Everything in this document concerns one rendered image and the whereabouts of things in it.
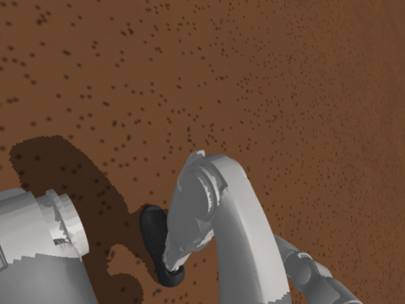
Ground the right robot hand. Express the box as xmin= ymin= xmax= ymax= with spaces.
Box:
xmin=273 ymin=234 xmax=299 ymax=265

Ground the right robot arm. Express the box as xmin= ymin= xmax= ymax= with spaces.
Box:
xmin=284 ymin=251 xmax=362 ymax=304

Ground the right robot foot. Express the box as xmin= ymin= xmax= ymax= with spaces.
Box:
xmin=139 ymin=205 xmax=185 ymax=288

